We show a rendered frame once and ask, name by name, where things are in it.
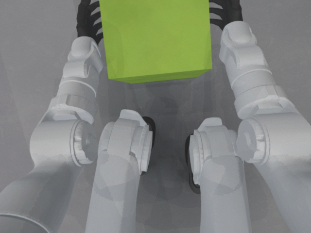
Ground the robot right shin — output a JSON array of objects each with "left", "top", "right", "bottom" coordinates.
[{"left": 193, "top": 117, "right": 244, "bottom": 184}]

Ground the left robot upper arm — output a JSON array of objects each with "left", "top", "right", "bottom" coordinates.
[{"left": 0, "top": 119, "right": 99, "bottom": 233}]

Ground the robot right thigh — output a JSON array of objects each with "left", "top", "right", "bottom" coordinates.
[{"left": 189, "top": 125, "right": 252, "bottom": 233}]

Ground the carton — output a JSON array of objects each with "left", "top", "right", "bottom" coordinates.
[{"left": 99, "top": 0, "right": 212, "bottom": 84}]

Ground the robot right forearm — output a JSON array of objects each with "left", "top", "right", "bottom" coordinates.
[{"left": 219, "top": 21, "right": 311, "bottom": 127}]

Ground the left robot hand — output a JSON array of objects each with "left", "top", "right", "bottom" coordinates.
[{"left": 76, "top": 0, "right": 104, "bottom": 45}]

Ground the right robot upper arm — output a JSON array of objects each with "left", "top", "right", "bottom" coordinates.
[{"left": 236, "top": 112, "right": 311, "bottom": 233}]

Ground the robot left forearm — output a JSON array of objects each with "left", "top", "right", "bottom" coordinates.
[{"left": 30, "top": 36, "right": 104, "bottom": 157}]

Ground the right robot hand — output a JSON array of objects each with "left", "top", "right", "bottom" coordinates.
[{"left": 209, "top": 0, "right": 243, "bottom": 31}]

